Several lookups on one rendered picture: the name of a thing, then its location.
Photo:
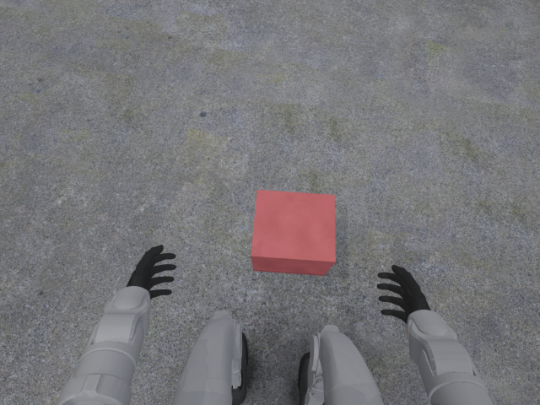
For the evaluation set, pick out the robot right hand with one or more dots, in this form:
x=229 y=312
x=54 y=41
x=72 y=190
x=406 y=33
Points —
x=412 y=298

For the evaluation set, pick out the carton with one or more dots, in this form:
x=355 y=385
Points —
x=294 y=232

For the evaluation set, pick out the left robot forearm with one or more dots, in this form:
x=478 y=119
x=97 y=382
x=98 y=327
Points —
x=110 y=357

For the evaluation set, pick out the robot left hand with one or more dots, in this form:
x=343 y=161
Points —
x=145 y=270

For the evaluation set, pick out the right robot forearm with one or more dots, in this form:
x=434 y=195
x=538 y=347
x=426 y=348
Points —
x=447 y=370

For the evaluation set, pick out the right robot shin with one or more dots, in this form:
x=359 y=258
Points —
x=315 y=391

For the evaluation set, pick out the robot left foot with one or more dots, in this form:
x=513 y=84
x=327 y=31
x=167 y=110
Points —
x=239 y=392

